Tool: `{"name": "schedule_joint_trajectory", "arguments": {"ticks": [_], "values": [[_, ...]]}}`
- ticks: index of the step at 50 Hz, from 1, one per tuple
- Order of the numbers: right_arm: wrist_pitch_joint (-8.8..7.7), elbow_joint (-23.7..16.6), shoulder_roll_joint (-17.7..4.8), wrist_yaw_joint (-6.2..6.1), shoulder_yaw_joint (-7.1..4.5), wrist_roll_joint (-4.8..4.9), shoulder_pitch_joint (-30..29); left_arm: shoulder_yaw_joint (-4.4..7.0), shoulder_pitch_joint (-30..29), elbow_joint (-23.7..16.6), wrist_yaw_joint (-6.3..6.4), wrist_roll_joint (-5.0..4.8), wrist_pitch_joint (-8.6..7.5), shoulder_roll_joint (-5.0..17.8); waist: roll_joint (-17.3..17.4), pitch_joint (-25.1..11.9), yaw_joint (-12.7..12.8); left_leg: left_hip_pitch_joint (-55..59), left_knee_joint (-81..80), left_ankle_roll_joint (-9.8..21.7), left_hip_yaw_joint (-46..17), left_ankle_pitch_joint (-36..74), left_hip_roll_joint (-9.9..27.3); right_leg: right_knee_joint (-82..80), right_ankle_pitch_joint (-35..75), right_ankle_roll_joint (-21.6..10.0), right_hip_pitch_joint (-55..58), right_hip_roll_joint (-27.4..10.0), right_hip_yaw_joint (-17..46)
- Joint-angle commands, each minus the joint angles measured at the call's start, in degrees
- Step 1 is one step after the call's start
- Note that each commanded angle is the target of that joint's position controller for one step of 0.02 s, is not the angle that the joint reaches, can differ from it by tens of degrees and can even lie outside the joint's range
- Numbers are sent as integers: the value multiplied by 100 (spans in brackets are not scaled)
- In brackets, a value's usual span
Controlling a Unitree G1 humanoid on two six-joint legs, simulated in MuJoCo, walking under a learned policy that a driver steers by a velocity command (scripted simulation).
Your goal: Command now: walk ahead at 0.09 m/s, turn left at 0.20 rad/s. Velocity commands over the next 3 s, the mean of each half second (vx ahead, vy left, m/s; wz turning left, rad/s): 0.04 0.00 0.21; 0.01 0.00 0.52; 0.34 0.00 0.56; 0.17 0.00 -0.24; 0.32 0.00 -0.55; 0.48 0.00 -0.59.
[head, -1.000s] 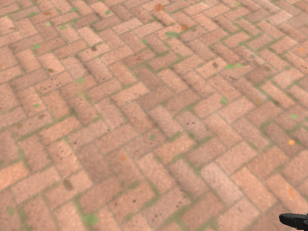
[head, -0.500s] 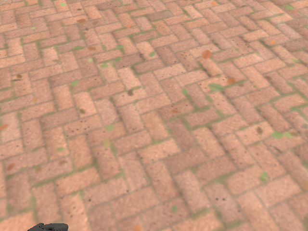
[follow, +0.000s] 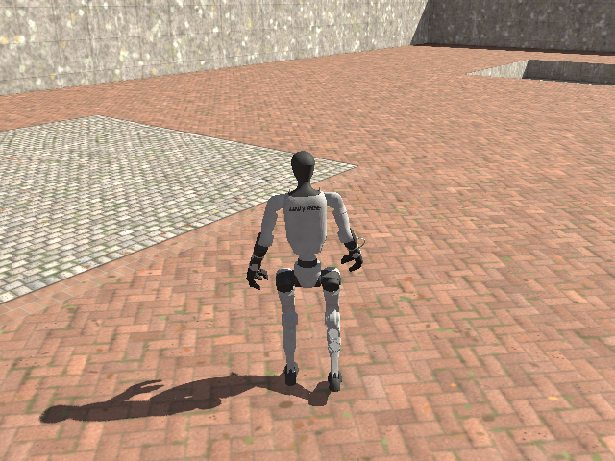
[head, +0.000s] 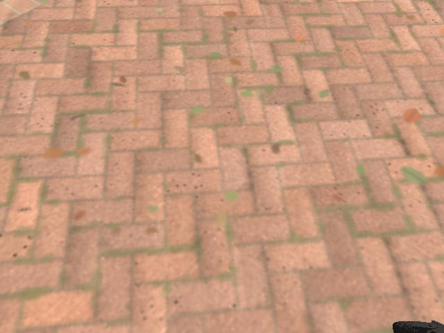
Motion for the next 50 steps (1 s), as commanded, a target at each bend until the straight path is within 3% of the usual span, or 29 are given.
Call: {"name": "schedule_joint_trajectory", "arguments": {"ticks": [1, 4, 6, 8, 9, 10, 11, 12, 13, 16, 20, 22, 24, 25, 26, 27, 28, 29, 30, 31, 32, 34, 37, 44, 46, 47, 48, 49, 50], "values": [[-56, -221, -798, -66, -225, -92, -132, 115, 345, -194, 99, 58, 87, 500, 846, -1021, 80, 754, -1096, 1032, -1166, 1424, 1231, -453, 514, 157, -7, -130, 171], [-98, -62, -715, -88, -215, -113, -123, 23, 381, -127, 146, 92, 104, 254, 862, -1159, 5, 667, -1068, 1076, -1009, 1335, 1197, -1470, 876, 154, 562, -72, 135], [-91, 77, -680, -98, -186, -107, -76, 17, 260, -144, 148, 80, 121, 276, 893, -1172, -64, 656, -1086, 1052, -1143, 742, 1271, -1979, 1242, 86, 820, -55, 157], [-69, 185, -573, -86, -126, -65, -191, 6, 319, -90, 111, 117, 120, 222, 832, -1043, 64, 400, -1023, 832, -1126, -299, 1141, -2816, 1875, -53, 1336, 31, 61], [-71, 276, -425, -73, -68, -50, -123, -10, 349, -66, 83, 192, 113, 190, 734, -949, 121, 220, -993, 584, -1069, -934, 969, -3330, 2238, -152, 1658, 45, 57], [-88, 414, -274, -59, -13, -88, 107, -7, 331, -108, 72, 277, 97, 323, 484, -808, 60, 29, -845, 256, -976, -1427, 734, -3641, 2625, -301, 1849, -268, 427], [-96, 493, -316, -46, -32, -143, 392, 46, 170, -220, 92, 268, 89, 703, -200, -582, -237, 3, -495, -14, -667, -1759, 342, -3800, 2690, -537, 1574, -738, 827], [-73, 506, -195, -80, -21, -130, 438, 46, -114, -126, 71, 226, 71, 617, -879, -502, -405, 761, -425, -211, -292, -1205, 131, -4109, 1077, -745, 545, -739, 918], [-40, 525, -442, -117, -71, -115, 148, -5, -299, -216, 52, 231, 28, 391, -727, -258, -245, 1005, -266, -240, -346, -846, 147, -4291, 409, -640, 221, -523, 799], [57, 458, -686, -195, -200, -21, -1, 91, -58, -133, 127, 155, -75, 635, -615, -224, -78, 561, 61, -49, -449, -281, 106, -4096, 1145, -539, 688, -518, 635], [61, 422, -552, -152, -278, 73, 151, 221, 333, -79, 332, 92, 11, 758, -655, -505, 43, -64, 809, -72, -240, -76, 52, -3922, 2531, -1020, 1471, -1177, 922], [89, 411, -469, -97, -305, 72, 269, 246, 131, -158, 420, 64, 72, 707, -829, -595, -20, -162, 1177, -53, -120, -922, 130, -3838, 3136, -1245, 1553, -1587, 1097], [121, 414, -432, -39, -330, 89, 393, 271, -145, -254, 453, 20, 118, 693, -657, -554, -130, 91, 957, 67, -19, -1092, 209, -3611, 3286, -1172, 1329, -1624, 904], [134, 430, -487, -32, -363, 96, 470, 291, -157, -257, 444, 6, 138, 691, -396, -519, -170, 466, 479, 188, -132, -542, 213, -3318, 2940, -928, 1050, -1372, 567], [136, 399, -973, -77, -501, 67, 471, 297, 16, -328, 412, 81, 133, 592, 689, -488, 13, 735, -177, 489, -1164, 771, 684, -2406, 2249, -464, 633, -679, -200], [112, 386, -1272, -100, -579, 41, 733, 242, -376, -537, 392, 160, 116, 428, 1708, -557, -212, 1467, -767, 1191, -2724, 1578, 1304, -1201, 901, 34, -453, 309, -539], [2, 417, -1131, -77, -500, -67, 1124, 192, -696, -674, 363, 147, 86, 301, 1690, -939, -490, 2198, -950, 1663, -3399, 2117, 1777, 17, -709, 57, -1176, 473, 257], [-123, 385, -1091, -70, -459, -52, 1026, 204, -480, -622, 315, 80, 66, 332, 1145, -1167, -351, 2356, -785, 1652, -3197, 2470, 1831, 654, -712, -5, -1263, 368, 642], [-195, 303, -1068, -81, -454, 31, 761, 220, -347, -532, 302, 48, 62, 367, 648, -1190, -221, 2332, -654, 1466, -2844, 2634, 1710, 814, -421, -32, -1324, 284, 708], [-203, 272, -1046, -115, -439, 116, 550, 245, -329, -509, 318, 75, 47, 440, 422, -1132, -147, 2236, -639, 1288, -2598, 2609, 1598, 598, -52, -21, -1328, 184, 753], [-163, 266, -977, -166, -406, 155, 446, 272, -369, -503, 339, 96, 33, 497, 476, -1152, -118, 2118, -675, 1160, -2407, 2467, 1436, 355, 216, 12, -1143, 135, 752], [-44, 256, -989, -230, -400, 117, 435, 248, -360, -523, 306, 54, 10, 389, 675, -1125, -95, 1964, -745, 1083, -2219, 2333, 1168, -143, 509, 115, -859, 280, 626], [50, 215, -1068, -304, -438, 108, 450, 198, -431, -564, 254, 14, 3, 268, 735, -1124, -151, 1937, -784, 1051, -2269, 1978, 1059, -1093, 694, 209, -551, 419, 616], [199, 108, -1108, -280, -462, 126, 130, 239, -299, -592, 125, -10, -58, 389, 1069, -918, -152, 1346, -847, 874, -2881, 1017, 907, -2611, 1075, 93, 442, 592, 633], [249, 71, -1072, -304, -444, 201, -46, 278, 27, -500, 80, 7, -109, 391, 1026, -903, 71, 1089, -615, 621, -2852, 743, 678, -3758, 1870, -66, 1100, 570, 497], [256, 71, -949, -323, -409, 214, 56, 341, 179, -455, 91, 59, -110, 566, 800, -942, 74, 684, -306, 353, -2642, 63, 407, -4158, 2314, -234, 1652, 162, 714], [257, 113, -617, -308, -323, 136, 391, 398, 319, -498, 127, 150, -66, 904, -401, -1143, -96, -142, 971, 8, -1768, -1953, -267, -4488, 2101, -726, 2330, -1095, 1924], [180, -46, -876, -308, -422, 156, 305, 434, 214, -552, 105, 354, -57, 1161, -1358, -690, -118, -1193, 2016, -196, -1087, -2763, -737, -4947, 1324, -1567, 1779, -1861, 3270], [115, -24, -1205, -290, -499, 87, 296, 378, -94, -701, 128, 334, -109, 919, -1050, -445, -191, -1392, 2827, -297, -1096, -2307, -192, -5100, 342, -1740, 1539, -1958, 3244]]}}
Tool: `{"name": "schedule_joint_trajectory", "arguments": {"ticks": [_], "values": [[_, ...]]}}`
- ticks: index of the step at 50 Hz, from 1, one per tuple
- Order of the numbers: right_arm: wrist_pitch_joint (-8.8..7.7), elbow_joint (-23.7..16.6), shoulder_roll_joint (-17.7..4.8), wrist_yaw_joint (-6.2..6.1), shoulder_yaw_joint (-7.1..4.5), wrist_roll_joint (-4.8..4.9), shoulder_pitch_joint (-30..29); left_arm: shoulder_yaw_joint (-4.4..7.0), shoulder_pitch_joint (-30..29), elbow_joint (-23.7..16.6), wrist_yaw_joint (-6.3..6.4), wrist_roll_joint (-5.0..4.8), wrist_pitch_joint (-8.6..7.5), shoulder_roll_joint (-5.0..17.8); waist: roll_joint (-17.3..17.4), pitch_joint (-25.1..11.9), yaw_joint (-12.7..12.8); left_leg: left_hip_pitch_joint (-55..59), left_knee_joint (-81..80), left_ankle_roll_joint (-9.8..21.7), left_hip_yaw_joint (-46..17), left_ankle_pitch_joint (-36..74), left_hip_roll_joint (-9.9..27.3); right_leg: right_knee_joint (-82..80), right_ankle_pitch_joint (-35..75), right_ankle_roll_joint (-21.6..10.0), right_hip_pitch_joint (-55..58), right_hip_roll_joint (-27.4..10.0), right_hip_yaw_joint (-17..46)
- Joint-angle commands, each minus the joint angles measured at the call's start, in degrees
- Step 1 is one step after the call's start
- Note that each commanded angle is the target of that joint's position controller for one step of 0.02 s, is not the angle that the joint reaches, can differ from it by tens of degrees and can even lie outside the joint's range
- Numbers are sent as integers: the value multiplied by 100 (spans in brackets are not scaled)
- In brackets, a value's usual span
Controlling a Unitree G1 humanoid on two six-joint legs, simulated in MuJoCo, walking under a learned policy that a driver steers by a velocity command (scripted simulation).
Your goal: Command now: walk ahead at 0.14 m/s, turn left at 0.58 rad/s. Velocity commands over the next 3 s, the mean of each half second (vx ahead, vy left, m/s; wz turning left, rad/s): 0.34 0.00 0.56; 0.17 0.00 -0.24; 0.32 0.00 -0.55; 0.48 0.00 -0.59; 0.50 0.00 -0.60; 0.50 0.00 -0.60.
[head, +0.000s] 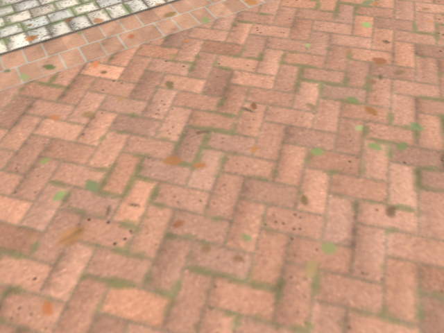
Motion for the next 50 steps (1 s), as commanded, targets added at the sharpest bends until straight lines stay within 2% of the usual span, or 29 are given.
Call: {"name": "schedule_joint_trajectory", "arguments": {"ticks": [1, 2, 3, 6, 10, 14, 18, 19, 20, 21, 22, 23, 24, 25, 26, 27, 28, 29, 31, 34, 37, 40, 43, 45, 46, 47, 48, 49, 50], "values": [[-164, -399, -1022, 23, -299, -51, 124, 207, -221, -486, 85, 31, -115, 852, -1250, -37, -88, -1561, 1972, -132, 263, -351, 551, -1802, -1871, -1070, 623, -2111, 2366], [-147, -268, -911, 34, -293, -80, 247, 185, -242, -520, 137, -70, -137, 785, -1150, -18, -89, -1715, 2224, -235, 382, -28, 606, -1788, -1931, -839, 836, -1823, 1990], [-148, -253, -804, 63, -268, -97, 242, 166, -147, -494, 180, -128, -157, 754, -1089, 11, -15, -1914, 2495, -326, 471, 232, 685, -1788, -1732, -775, 988, -1758, 1739], [-241, -399, -511, 157, -157, -18, -105, 155, 387, -435, 212, -99, -219, 779, -946, 56, 304, -2149, 2424, -468, 843, 682, 895, -1983, -1457, -763, 1234, -1639, 1096], [-339, -601, -358, 234, -71, -8, -391, 224, 831, -358, 157, -93, -272, 959, -983, 148, 528, -2230, 1569, -539, 957, 969, 1122, -2127, -1090, -879, 1535, -1802, 697], [-393, -738, -189, 369, 38, 3, -515, 314, 873, -346, 64, -160, -313, 1155, -996, 256, 520, -1500, 558, -389, 1234, 1065, 1270, -2149, -577, -865, 1148, -1884, 25], [-367, -825, -259, 461, 58, 26, -523, 384, 921, -294, -55, -295, -304, 1262, -953, 335, 445, -785, -67, -60, 1514, 721, 1252, -1943, -438, -798, 998, -2040, -354], [-358, -821, -292, 473, 44, 25, -436, 396, 902, -278, -79, -333, -273, 1285, -912, 324, 357, -552, -234, 57, 1614, 633, 1188, -1783, -332, -761, 981, -2090, -426], [-356, -744, -335, 477, 4, 17, -136, 397, 782, -283, -90, -366, -239, 1306, -834, 220, 111, 14, -578, 198, 1797, 731, 1020, -1362, 181, -658, 820, -2037, -640], [-349, -549, -531, 458, -125, 22, 467, 354, 783, -284, -92, -350, -229, 1205, -645, -124, -206, 1060, -821, 349, 1959, 866, 726, -423, 1187, -495, 493, -1828, -1005], [-337, -242, -878, 391, -322, 75, 1462, 211, 1024, -246, -105, -248, -253, 860, -98, -747, -619, 2659, -1033, 563, 1573, 829, 692, 1152, 1639, -254, -220, -1446, -1387], [-363, -203, -1610, 275, -415, 69, 1988, -60, 1100, -639, -145, 76, -332, 165, 1785, -1183, -518, 4193, -1591, 1346, -1360, 227, 2390, 3616, -1562, 271, -2429, -686, -1436], [-511, -372, -1423, 313, -312, 36, 1929, 1, 861, -658, -137, -179, -496, 512, 1245, -1662, -685, 4174, -2650, 1949, -3197, -722, 3101, 4630, -1979, 278, -3314, -310, -250], [-628, -323, -1063, 358, -175, -53, 1661, 128, 404, -740, -142, -418, -567, 974, 693, -935, -693, 3680, -2643, 1710, -2357, 157, 3023, 4830, -1510, 138, -3628, -602, -62], [-669, -295, -833, 361, -90, -95, 1324, 122, 366, -711, -136, -395, -574, 964, 639, -615, -472, 3127, -2450, 1491, -1449, 1309, 2818, 4579, -1034, 34, -3429, -851, -115], [-680, -321, -588, 359, -2, -103, 925, 115, 433, -568, -121, -262, -532, 909, 373, -437, -279, 2611, -2372, 1296, -694, 2423, 2530, 4266, -664, 54, -3058, -1028, -68], [-687, -330, -480, 340, 37, -123, 654, 135, 628, -477, -141, -217, -460, 877, 465, -355, -74, 2203, -2421, 1124, -67, 3245, 2290, 3978, -380, 81, -2618, -1108, -24], [-710, -309, -442, 309, 45, -146, 516, 131, 835, -356, -173, -228, -377, 803, 512, -363, 63, 1933, -2485, 1007, 323, 3905, 2144, 3908, -148, 119, -2258, -1066, -55], [-771, -231, -465, 235, 34, -215, 392, 119, 1070, -201, -189, -253, -239, 642, 277, -352, 208, 1664, -2635, 970, 919, 4768, 2063, 3749, 181, 241, -1975, -820, -47], [-785, -127, -386, 113, 65, -251, 189, 67, 752, -342, -141, -218, -178, 415, 243, -112, 215, 1417, -2787, 721, 1688, 4948, 1834, 2592, 984, 330, -1804, -543, 2], [-693, 12, -486, -20, 44, -187, 296, -8, 145, -594, -248, -173, -197, 233, 300, -56, -45, 1714, -2723, 495, 1960, 5075, 1823, 1415, 1624, 302, -1689, -457, -310], [-515, 153, -645, -107, -20, -142, 475, -4, -61, -808, -431, -186, -206, 279, 168, -100, -141, 2352, -2401, 538, 1926, 5370, 2103, 987, 1371, 186, -1903, -449, -431], [-328, 114, -731, -168, -68, -100, 344, 68, 157, -911, -540, -164, -193, 429, 214, -243, 6, 2602, -1589, 569, 1954, 6332, 2208, 872, 635, -50, -1710, -208, -696], [-265, 45, -735, -197, -81, -66, 215, 178, 709, -870, -478, -165, -197, 633, 208, -573, 291, 2471, -414, 455, 2064, 6834, 2034, 480, 535, -323, -940, 121, -851], [-294, 5, -689, -173, -55, -35, 112, 270, 1269, -823, -371, -124, -221, 847, -79, -886, 677, 1972, 736, 203, 2204, 6069, 1685, -314, 1750, -601, 103, 87, -571], [-384, -165, -262, -87, 81, -272, 339, 369, 1435, -920, -219, -89, -214, 1373, -1243, -1390, 497, 344, 2559, -120, 2172, 1718, 944, 76, 4660, -1251, 1732, -1157, 1084], [-452, -215, -157, 43, 163, -329, 766, 358, 1248, -1060, -183, 55, -217, 1593, -1773, -2305, 166, -1157, 4354, -484, 1069, -1815, -104, -317, 4890, -2668, 2791, -2481, 3765], [-495, -92, -661, 160, 55, -184, 595, 303, 927, -1224, -171, -47, -162, 1240, -776, -2299, 404, -1285, 4500, -398, 321, -1390, 394, -589, 3794, -2448, 2442, -2249, 3215], [-482, -230, -685, 188, 53, -79, 214, 227, 548, -1283, -134, -148, -125, 977, -449, -1499, 294, -1478, 4213, -354, 443, -1003, 584, -693, 3010, -2127, 1736, -1966, 2544]]}}
Over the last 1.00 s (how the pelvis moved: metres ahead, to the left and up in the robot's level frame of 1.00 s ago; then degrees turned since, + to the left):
0.08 -0.04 0.00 23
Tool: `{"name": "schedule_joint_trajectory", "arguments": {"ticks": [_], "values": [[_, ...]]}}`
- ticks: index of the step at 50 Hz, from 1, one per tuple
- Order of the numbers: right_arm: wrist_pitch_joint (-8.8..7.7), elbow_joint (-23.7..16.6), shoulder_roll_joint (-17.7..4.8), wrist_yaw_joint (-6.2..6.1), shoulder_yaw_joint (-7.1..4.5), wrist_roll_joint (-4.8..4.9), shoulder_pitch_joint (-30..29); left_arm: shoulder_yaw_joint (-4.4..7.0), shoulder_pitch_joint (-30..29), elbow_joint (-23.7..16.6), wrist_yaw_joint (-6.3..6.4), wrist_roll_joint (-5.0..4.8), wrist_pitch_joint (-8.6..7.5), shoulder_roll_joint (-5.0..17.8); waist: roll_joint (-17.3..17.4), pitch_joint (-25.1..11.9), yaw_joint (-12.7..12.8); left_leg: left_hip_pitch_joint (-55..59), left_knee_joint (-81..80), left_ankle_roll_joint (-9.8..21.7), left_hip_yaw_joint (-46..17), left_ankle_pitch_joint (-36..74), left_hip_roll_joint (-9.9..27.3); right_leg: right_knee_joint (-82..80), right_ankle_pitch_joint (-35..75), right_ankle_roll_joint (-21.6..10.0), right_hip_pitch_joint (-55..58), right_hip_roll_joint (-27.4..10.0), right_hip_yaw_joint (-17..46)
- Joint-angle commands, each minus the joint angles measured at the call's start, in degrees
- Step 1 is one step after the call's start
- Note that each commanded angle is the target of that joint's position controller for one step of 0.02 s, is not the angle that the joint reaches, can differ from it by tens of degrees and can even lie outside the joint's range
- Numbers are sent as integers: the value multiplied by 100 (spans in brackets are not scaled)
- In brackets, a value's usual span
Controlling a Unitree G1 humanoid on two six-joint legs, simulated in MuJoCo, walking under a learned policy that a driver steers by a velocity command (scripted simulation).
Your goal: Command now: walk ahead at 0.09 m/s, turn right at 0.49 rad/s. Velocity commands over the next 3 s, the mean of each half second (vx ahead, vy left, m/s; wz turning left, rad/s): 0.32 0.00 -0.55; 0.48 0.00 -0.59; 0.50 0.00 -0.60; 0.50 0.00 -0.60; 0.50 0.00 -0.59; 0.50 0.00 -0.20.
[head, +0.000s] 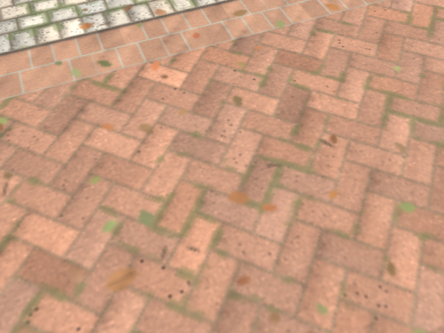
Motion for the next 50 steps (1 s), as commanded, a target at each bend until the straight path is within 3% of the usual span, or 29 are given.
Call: {"name": "schedule_joint_trajectory", "arguments": {"ticks": [1, 2, 4, 6, 8, 11, 14, 15, 16, 17, 18, 19, 20, 23, 28, 34, 35, 37, 38, 39, 40, 41, 42, 43, 44, 45, 47, 50], "values": [[-119, -515, -781, 112, -166, 25, 81, 243, 294, -461, 151, -181, 48, 763, 334, -1285, 19, -1833, 973, -131, -851, 191, 359, -1423, 1296, -1309, 2218, -1850, 2658], [-70, -541, -794, 85, -191, -7, 58, 223, 170, -472, 173, -243, 83, 699, 271, -1001, -99, -1637, 297, -123, -807, 465, 530, -1647, 56, -1123, 1651, -1624, 2499], [-49, -530, -542, 131, -119, 5, 85, 269, -3, -565, 218, -131, 133, 794, -337, -719, -191, -1114, -768, -184, -506, 764, 436, -2027, -1223, -963, 908, -1149, 2296], [-124, -500, -425, 115, -66, 12, 31, 322, 65, -587, 303, -69, 140, 915, -575, -796, -111, -784, -1529, -304, -443, 832, 374, -2032, -1338, -984, 733, -1058, 2207], [-205, -507, -395, 120, -36, 19, -77, 366, 159, -585, 342, -111, 146, 1024, -686, -926, -11, -525, -2127, -341, -415, 1068, 330, -1908, -1527, -905, 704, -1032, 2213], [-325, -534, -532, 161, -86, 106, -179, 374, 293, -594, 325, -150, 195, 1074, -827, -983, 76, -227, -2746, -293, -371, 1331, 195, -1732, -2049, -756, 685, -1058, 2504], [-464, -428, -523, 201, -157, 165, 164, 308, 229, -620, 298, -160, 248, 914, -813, -847, -221, 727, -3796, -74, -289, 1774, 145, -1332, -2581, -459, 252, -866, 2629], [-498, -336, -633, 181, -225, 164, 500, 250, 211, -636, 292, -143, 238, 727, -680, -807, -400, 1312, -4115, 73, -457, 1683, 395, -911, -2732, -231, -167, -680, 2508], [-517, -238, -1002, 124, -331, 79, 1159, 120, 137, -710, 285, -127, 210, 274, 94, -937, -612, 2070, -4705, 445, -1680, 684, 1539, 663, -2844, 171, -956, -227, 1857], [-488, -176, -1511, 155, -432, -127, 1373, 60, 91, -1012, 267, -176, 115, 81, 1248, -634, -471, 2259, -5496, 1112, -3858, -1006, 2604, 2006, -2642, 303, -2303, 316, 1120], [-526, -241, -1433, 168, -441, -125, 1047, 143, 77, -1065, 246, -218, 38, 476, 1293, -250, -311, 1939, -5668, 1459, -4321, -1716, 2801, 2853, -2180, 356, -2757, -268, 1233], [-537, -313, -1005, 135, -337, -1, 800, 229, 130, -916, 228, -212, 41, 746, 1037, -37, -289, 1907, -5564, 1295, -3648, -1379, 2520, 3102, -1671, 412, -2901, -386, 1214], [-529, -340, -790, 111, -269, 49, 701, 263, 253, -759, 214, -159, 56, 769, 841, -84, -259, 1916, -5503, 1060, -2936, -663, 2192, 3233, -1271, 496, -2760, -448, 1131], [-550, -222, -648, 58, -195, -30, 828, 215, 117, -713, 133, -139, 20, 503, 720, -70, -332, 1708, -5617, 847, -1557, 1188, 1791, 3496, -298, 650, -2466, -616, 916], [-524, 58, -704, 62, -188, -54, 1132, 124, -370, -832, 62, -187, 19, 280, 644, 31, -523, 1864, -5670, 894, -482, 2601, 1713, 2574, 437, 797, -2372, -705, 706], [-415, 384, -978, 62, -220, 86, 1427, -15, -1272, -1059, -209, -224, -57, 26, 556, 374, -778, 2197, -5622, 826, 261, 3426, 1875, 797, 600, 553, -1736, -704, -19], [-387, 420, -1034, 68, -234, 116, 1434, -9, -1309, -1083, -247, -230, -67, 49, 566, 366, -727, 2302, -5493, 790, 382, 3936, 1906, 593, 427, 444, -1546, -639, -137], [-340, 452, -1238, 42, -290, 155, 1402, 82, -1106, -1076, -272, -188, -58, 247, 773, 20, -444, 2467, -4802, 678, 687, 6371, 1920, 373, -20, 170, -693, -273, -460], [-310, 462, -1352, 8, -326, 167, 1402, 179, -676, -991, -257, -171, -34, 440, 882, -327, -138, 2505, -4106, 623, 803, 7527, 1917, 322, -230, -1, -21, -42, -574], [-296, 445, -1366, -19, -329, 184, 1322, 337, 249, -764, -208, -192, -5, 710, 802, -848, 411, 2133, -3034, 509, 923, 7855, 1839, -20, 123, -250, 1287, 131, -541], [-357, 316, -1280, -36, -291, 154, 1267, 509, 1250, -516, -79, -204, 73, 1022, 525, -1317, 926, 867, -1582, 316, 919, 6772, 1646, -158, 339, -500, 3055, -99, 75], [-483, -59, -358, 65, -10, -151, 1752, 583, 1342, -451, 30, -237, 74, 1680, -1215, -1973, 309, -1794, 634, -2, 710, 577, 653, -189, 28, -1411, 5360, -1783, 3061], [-717, -175, -710, 141, -16, 11, 1381, 500, 1628, -593, 36, -185, -9, 1421, -983, -3159, 659, -2338, 1636, -17, -684, -246, 231, -1216, -926, -2002, 5665, -2454, 5186], [-810, -400, -1011, 176, -126, 252, 673, 402, 1439, -474, 15, -114, -77, 1098, -665, -2286, 768, -2861, 1604, 45, -833, 354, 544, -1445, -742, -1619, 5133, -2185, 4305], [-867, -506, -918, 156, -68, 249, 478, 358, 1094, -436, 25, -161, -119, 955, -334, -1489, 517, -2802, 1107, 98, -728, 852, 762, -1514, -297, -1422, 4142, -1906, 3521], [-870, -439, -874, 117, -77, 117, 487, 308, 677, -481, 31, -156, -138, 828, 23, -1062, 208, -2451, 622, 64, -695, 1096, 933, -1578, 274, -1259, 3219, -1654, 2993], [-728, -380, -906, 133, -127, 12, 716, 245, 267, -551, 53, -43, -164, 678, -133, -745, -190, -1767, 175, -42, -710, 1309, 1073, -1862, 1031, -1232, 2114, -1398, 2506], [-583, -432, -663, 140, -59, -81, 587, 258, 271, -369, 134, -112, -209, 735, -151, -468, -274, -1536, -643, -308, -487, 1599, 1029, -2043, 1520, -1246, 1211, -1222, 2009]]}}
Over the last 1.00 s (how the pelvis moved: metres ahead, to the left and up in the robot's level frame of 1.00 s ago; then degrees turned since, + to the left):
0.28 0.17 -0.01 6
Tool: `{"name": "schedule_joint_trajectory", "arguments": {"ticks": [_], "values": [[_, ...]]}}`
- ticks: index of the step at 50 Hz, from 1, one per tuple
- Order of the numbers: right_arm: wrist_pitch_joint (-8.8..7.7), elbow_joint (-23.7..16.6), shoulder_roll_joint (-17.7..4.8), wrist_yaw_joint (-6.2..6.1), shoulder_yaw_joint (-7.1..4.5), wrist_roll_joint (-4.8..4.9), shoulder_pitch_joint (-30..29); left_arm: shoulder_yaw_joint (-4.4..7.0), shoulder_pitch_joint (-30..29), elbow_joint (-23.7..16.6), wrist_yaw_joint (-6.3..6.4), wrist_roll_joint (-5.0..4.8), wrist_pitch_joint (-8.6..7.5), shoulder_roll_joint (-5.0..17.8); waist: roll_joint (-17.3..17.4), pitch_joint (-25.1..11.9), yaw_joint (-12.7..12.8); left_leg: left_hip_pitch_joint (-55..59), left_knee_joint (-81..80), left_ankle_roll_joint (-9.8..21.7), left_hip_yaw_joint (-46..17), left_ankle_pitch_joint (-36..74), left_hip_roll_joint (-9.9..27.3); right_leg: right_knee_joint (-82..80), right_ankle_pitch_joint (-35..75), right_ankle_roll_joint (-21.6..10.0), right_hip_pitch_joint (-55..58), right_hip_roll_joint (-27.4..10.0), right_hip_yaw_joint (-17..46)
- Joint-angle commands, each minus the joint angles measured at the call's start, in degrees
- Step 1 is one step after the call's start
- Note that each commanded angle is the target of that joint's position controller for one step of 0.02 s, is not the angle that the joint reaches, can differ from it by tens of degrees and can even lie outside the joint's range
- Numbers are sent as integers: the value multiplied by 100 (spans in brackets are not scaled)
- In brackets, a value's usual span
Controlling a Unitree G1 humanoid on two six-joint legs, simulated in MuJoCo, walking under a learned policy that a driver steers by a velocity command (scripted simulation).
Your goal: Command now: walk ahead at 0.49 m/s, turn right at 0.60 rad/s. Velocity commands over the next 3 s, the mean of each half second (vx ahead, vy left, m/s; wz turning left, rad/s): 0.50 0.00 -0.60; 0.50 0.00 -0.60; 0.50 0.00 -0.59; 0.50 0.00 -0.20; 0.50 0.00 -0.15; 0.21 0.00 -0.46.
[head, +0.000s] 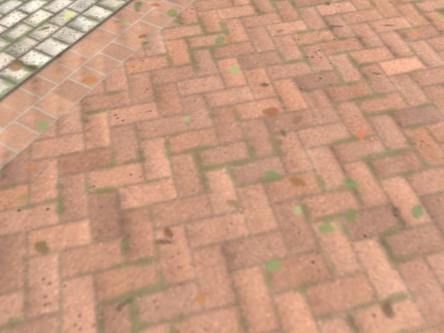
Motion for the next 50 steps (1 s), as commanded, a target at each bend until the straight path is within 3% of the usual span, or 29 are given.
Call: {"name": "schedule_joint_trajectory", "arguments": {"ticks": [1, 4, 6, 8, 10, 12, 13, 14, 15, 16, 17, 18, 19, 21, 24, 30, 34, 36, 37, 38, 39, 40, 41, 42, 43, 44, 46, 48, 50], "values": [[44, -335, -404, -10, -97, -88, 141, 237, -326, -362, 120, -19, -138, 849, -328, -276, -201, -109, -832, -224, 108, 653, 25, -1092, 1571, -1167, -175, -1407, 1362], [-1, -513, -185, 56, 10, -65, -707, 275, -85, -209, 190, -71, -69, 953, -445, -180, 148, 492, -2460, -218, 220, 2083, -321, -936, 912, -799, -552, -1021, 1028], [-32, -612, -271, 107, -14, 39, -1039, 307, 210, -81, 200, -105, -42, 1049, -504, -234, 300, 814, -2958, -202, 142, 2445, -506, -865, 458, -693, -440, -1130, 1304], [-51, -650, -492, 129, -100, 98, -1060, 300, 313, -12, 212, -148, -31, 994, -624, -265, 249, 895, -3309, -115, -109, 2280, -481, -538, 54, -580, -39, -1296, 1709], [-75, -644, -650, 135, -196, 115, -913, 300, 320, 15, 216, -122, -5, 955, -757, -294, 120, 1070, -3418, 49, -155, 1708, -482, -133, -18, -474, 291, -1445, 2059], [-113, -502, -789, 93, -329, 79, -174, 224, 327, 11, 196, -82, 18, 701, -761, -588, -283, 2184, -3691, 346, -39, 1365, -441, 699, 198, -211, 192, -1136, 1977], [-135, -469, -1067, 46, -416, -25, 596, 77, 412, -66, 166, -9, 4, 297, -172, -1333, -589, 3493, -3678, 708, -859, 966, 439, 2254, -409, 17, -331, -764, 1539], [-49, -262, -1524, 65, -533, -107, 1085, -29, 1156, -245, 163, -187, -38, 1, 1764, -2109, -293, 5181, -4362, 1626, -3563, -650, 1733, 4223, -2429, 399, -2215, -40, 713], [-20, -326, -1016, 113, -437, 10, 1025, 66, 1101, -132, 193, -245, -28, 594, 1371, -1821, -405, 5041, -4723, 1589, -4285, -1953, 1823, 5078, -2295, 499, -2949, -474, 824], [14, -378, -695, 87, -350, 39, 776, 167, 515, -175, 200, -205, 11, 923, 830, -1131, -540, 4437, -4783, 1348, -3389, -1756, 1588, 5318, -1752, 545, -3140, -667, 724], [50, -401, -571, 74, -298, -6, 492, 177, 205, -231, 217, -129, 46, 912, 437, -766, -466, 3824, -4789, 1212, -2592, -895, 1350, 5251, -1351, 583, -2978, -856, 546], [74, -358, -435, 61, -258, -27, 319, 188, 6, -299, 204, -74, 49, 842, 382, -461, -382, 3331, -4884, 1196, -1999, -192, 1119, 4992, -1077, 596, -2872, -1009, 536], [64, -324, -364, 37, -231, -58, 239, 194, 13, -325, 169, -102, 71, 739, 539, -344, -256, 2980, -5019, 1147, -1544, 217, 963, 4816, -905, 591, -2612, -1162, 512], [19, -223, -306, 22, -236, -12, 210, 161, 45, -312, 138, -132, 140, 519, 624, -266, -186, 2715, -5267, 1194, -950, 645, 837, 4553, -796, 605, -2417, -1238, 352], [-21, -37, -510, 14, -322, 15, 310, 101, -270, -439, 125, -73, 193, 341, 383, -128, -201, 2768, -5500, 1358, -439, 1240, 979, 3924, -452, 681, -2676, -1323, 333], [78, 210, -781, -22, -394, 62, 417, 16, -1103, -584, -61, -75, 105, 201, 225, 63, -454, 3057, -5561, 1171, 728, 1860, 868, 2158, 935, 622, -2404, -1272, -79], [187, 382, -988, -9, -468, 183, 638, 27, -1564, -787, -185, -99, 106, 264, 219, 249, -515, 3534, -5395, 1024, 1088, 2255, 1043, 1473, 619, 370, -2208, -1169, -371], [252, 398, -1161, -23, -525, 246, 603, 118, -1409, -819, -202, -61, 133, 437, 341, 43, -298, 3763, -4770, 914, 1327, 3988, 1057, 1309, 51, 135, -1686, -874, -654], [290, 393, -1245, -37, -552, 281, 576, 211, -1017, -747, -189, -42, 159, 601, 404, -248, -31, 3779, -4079, 845, 1467, 4965, 1004, 1243, -177, -12, -1086, -637, -823], [327, 369, -1208, -52, -534, 311, 494, 368, -140, -511, -148, -56, 186, 842, 300, -706, 483, 3426, -2941, 695, 1675, 5368, 827, 902, 89, -217, 133, -358, -940], [311, 293, -978, -80, -438, 197, 577, 568, 940, -217, -46, -94, 241, 1237, -83, -1238, 944, 2140, -1304, 451, 1686, 4132, 604, 839, 200, -479, 1933, -558, -306], [202, -79, -108, -7, -145, -103, 1099, 650, 777, -253, 18, -175, 199, 1977, -1815, -1652, 207, -509, 832, 64, 1363, -1292, -459, 439, -645, -1496, 3759, -2145, 2910], [-9, -155, -471, 50, -162, 82, 601, 507, 929, -470, -18, -129, 81, 1562, -1220, -2530, 611, -1140, 1576, 107, -37, -1668, -681, -579, -1798, -1848, 3991, -2615, 4611], [-115, -333, -841, 81, -261, 309, -35, 390, 744, -361, -49, -69, -23, 1204, -802, -1638, 700, -1594, 1509, 221, -90, -1032, -419, -771, -1407, -1503, 3435, -2475, 3839], [-177, -357, -758, 54, -222, 268, -110, 341, 447, -342, -47, -67, -74, 1072, -483, -1132, 453, -1402, 1012, 285, -65, -505, -188, -749, -830, -1320, 2626, -2250, 3165], [-184, -277, -750, 10, -235, 101, -81, 280, 47, -385, -35, -60, -82, 896, -257, -810, 197, -1012, 528, 238, -77, -201, -9, -745, -143, -1163, 1860, -2012, 2602], [-79, -227, -771, 22, -275, 1, 100, 218, -308, -482, 11, 37, -97, 763, -442, -647, -117, -357, 53, 136, -111, 131, 104, -957, 658, -1121, 1013, -1744, 2130], [24, -207, -603, 29, -239, -44, 92, 227, -260, -384, 72, 5, -127, 805, -364, -546, -170, -208, -386, -31, 20, 302, 50, -1043, 1247, -1161, 580, -1645, 1791], [75, -322, -442, 25, -181, -60, -278, 257, -83, -259, 151, -10, -123, 924, -320, -363, -77, -266, -1086, -175, 87, 859, -55, -1072, 1410, -1090, 305, -1483, 1498]]}}
Over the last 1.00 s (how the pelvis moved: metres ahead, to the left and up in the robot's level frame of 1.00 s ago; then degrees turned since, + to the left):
0.38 -0.10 0.02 -37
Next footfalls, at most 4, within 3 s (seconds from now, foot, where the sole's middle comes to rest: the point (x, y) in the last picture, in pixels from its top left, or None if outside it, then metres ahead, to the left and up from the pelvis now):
0.26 left None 0.34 0.15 -0.78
0.78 right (303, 313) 0.51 -0.20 -0.78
1.26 left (295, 211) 0.86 -0.21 -0.78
1.76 right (410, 228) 0.80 -0.59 -0.78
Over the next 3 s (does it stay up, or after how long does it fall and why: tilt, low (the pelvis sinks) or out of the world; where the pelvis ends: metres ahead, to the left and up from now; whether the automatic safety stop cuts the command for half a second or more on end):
stays up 1.10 -0.90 -0.01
